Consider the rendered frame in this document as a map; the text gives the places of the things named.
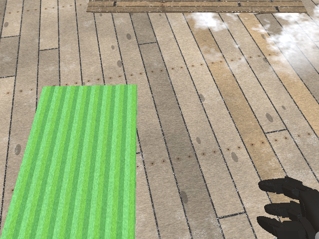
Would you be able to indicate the robot right hand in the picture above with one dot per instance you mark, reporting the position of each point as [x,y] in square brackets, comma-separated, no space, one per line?
[304,216]

